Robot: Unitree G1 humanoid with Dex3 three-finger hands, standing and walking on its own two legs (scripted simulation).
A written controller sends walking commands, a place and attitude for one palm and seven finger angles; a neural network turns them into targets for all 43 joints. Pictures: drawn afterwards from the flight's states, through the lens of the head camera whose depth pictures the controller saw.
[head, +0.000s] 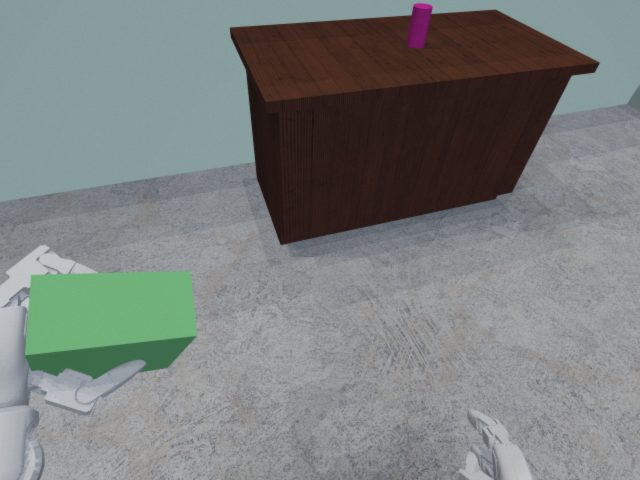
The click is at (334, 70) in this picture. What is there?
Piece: table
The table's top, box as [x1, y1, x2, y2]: [230, 10, 599, 113]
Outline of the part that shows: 599,63 496,10 431,14 425,43 422,48 411,48 405,44 411,15 230,27 231,38 266,113 594,72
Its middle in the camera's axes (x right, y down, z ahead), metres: +0.32 -0.71 +1.44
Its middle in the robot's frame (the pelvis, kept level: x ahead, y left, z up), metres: +1.56 -0.24 -0.06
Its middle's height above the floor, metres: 0.71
